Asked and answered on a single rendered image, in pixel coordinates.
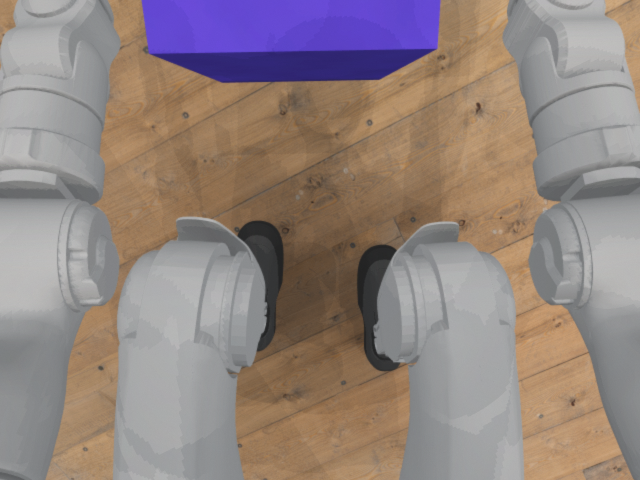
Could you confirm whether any robot right foot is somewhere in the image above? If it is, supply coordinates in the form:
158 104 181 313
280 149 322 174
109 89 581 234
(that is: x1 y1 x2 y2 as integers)
357 245 400 371

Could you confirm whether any robot right upper arm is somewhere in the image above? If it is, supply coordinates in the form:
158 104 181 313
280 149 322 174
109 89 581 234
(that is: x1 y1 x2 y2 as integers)
528 194 640 480

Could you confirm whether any carton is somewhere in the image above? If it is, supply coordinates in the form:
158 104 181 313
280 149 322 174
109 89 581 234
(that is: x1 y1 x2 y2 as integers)
142 0 441 83

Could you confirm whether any right robot forearm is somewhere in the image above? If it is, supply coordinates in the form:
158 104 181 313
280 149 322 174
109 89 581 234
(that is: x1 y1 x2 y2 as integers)
502 0 640 202

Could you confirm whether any left robot shin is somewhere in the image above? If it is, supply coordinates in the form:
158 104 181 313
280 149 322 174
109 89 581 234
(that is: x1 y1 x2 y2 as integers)
117 217 267 343

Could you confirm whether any left robot forearm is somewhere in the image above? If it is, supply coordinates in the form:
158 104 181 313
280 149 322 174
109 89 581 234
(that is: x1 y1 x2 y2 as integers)
0 0 121 205

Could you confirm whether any robot left upper arm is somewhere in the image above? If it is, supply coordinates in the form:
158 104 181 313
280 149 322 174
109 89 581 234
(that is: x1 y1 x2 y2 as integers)
0 198 120 480

